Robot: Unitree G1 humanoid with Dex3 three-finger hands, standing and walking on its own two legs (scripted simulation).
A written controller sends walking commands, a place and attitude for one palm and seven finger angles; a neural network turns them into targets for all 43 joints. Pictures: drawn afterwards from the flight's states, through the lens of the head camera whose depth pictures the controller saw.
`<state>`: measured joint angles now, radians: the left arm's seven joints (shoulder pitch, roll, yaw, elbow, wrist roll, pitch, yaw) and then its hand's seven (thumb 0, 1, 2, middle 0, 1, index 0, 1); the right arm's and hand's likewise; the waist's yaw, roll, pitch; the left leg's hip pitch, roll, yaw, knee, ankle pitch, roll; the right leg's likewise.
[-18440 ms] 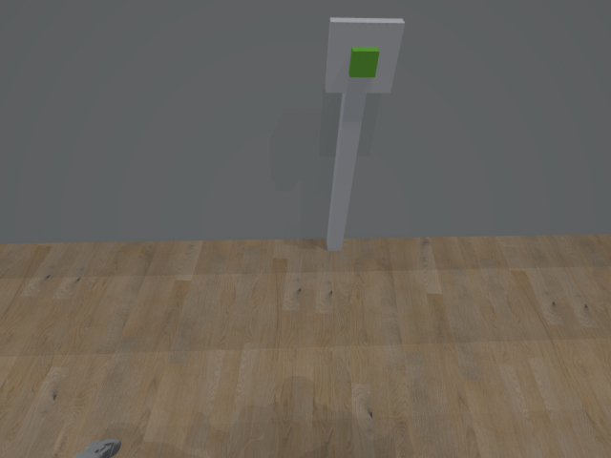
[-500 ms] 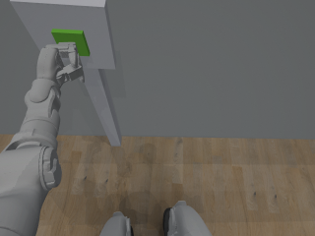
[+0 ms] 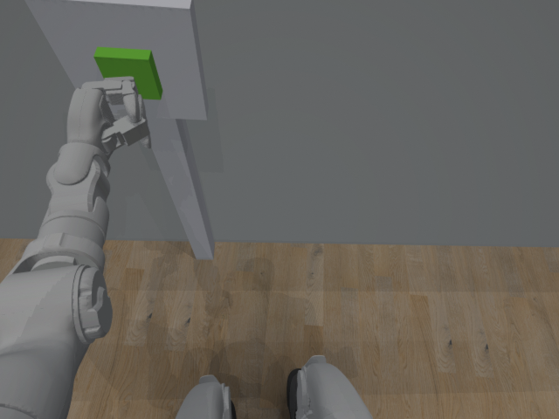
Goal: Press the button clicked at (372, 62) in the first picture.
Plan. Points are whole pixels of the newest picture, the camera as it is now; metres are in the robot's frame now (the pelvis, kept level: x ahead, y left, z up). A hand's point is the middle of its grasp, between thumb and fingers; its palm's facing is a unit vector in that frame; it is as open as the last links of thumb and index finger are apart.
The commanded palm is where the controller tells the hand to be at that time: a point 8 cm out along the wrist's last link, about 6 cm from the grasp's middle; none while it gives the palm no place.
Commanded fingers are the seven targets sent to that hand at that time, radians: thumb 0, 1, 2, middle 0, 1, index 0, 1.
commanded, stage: pull the fist back off the button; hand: left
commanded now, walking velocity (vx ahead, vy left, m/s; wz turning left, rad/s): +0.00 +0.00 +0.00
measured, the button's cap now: (132, 71) +0.57 +0.16 +0.12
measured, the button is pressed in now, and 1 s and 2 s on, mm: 6 0 0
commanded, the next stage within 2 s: draw the hand back to the body in 0.70 s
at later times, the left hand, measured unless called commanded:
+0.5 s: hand (143, 157) +0.45 +0.15 +0.08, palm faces -0.08 -1.00 -0.03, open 3.1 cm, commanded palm +0.42 +0.20 +0.09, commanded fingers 0.00 0.90 0.90 -1.30 -1.50 -1.30 -1.50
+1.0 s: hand (126, 180) +0.40 +0.15 +0.11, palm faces -0.07 -1.00 -0.04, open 3.1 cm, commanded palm +0.36 +0.21 +0.12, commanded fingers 0.00 0.90 0.90 -1.30 -1.50 -1.30 -1.50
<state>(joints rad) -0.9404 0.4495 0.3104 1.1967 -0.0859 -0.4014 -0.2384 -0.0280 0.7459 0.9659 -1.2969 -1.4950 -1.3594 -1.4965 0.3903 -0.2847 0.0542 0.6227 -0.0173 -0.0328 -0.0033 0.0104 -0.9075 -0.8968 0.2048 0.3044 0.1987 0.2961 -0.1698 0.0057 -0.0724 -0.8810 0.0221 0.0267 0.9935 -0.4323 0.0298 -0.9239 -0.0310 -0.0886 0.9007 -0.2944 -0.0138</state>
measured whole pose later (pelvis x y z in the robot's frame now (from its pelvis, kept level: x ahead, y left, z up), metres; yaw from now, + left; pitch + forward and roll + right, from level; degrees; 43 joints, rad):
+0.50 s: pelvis +0.05 +0.00 +0.03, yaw -1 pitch +14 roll -1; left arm -0.40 0.26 0.22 0.66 -0.17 -0.35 -0.21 0.01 0.89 0.90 -1.30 -1.49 -1.30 -1.50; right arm 0.32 -0.25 0.02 0.56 0.02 0.01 0.00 0.01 -0.91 -0.90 0.20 0.30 0.20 0.30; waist -0.07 0.02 -0.09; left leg -0.61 0.03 0.06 0.83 -0.46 0.02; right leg -0.69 -0.02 -0.06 0.79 -0.34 -0.01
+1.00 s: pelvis +0.06 -0.01 +0.03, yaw +0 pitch +9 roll +0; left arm -0.17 0.26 0.20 0.40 -0.22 -0.28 -0.26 0.02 0.90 0.90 -1.30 -1.49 -1.30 -1.50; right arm 0.27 -0.24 0.03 0.55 0.03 -0.03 -0.02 0.01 -0.91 -0.90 0.20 0.30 0.20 0.30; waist -0.04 0.03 -0.08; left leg -0.48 0.02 0.04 0.77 -0.44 0.00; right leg -0.57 -0.02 -0.07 0.75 -0.34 -0.02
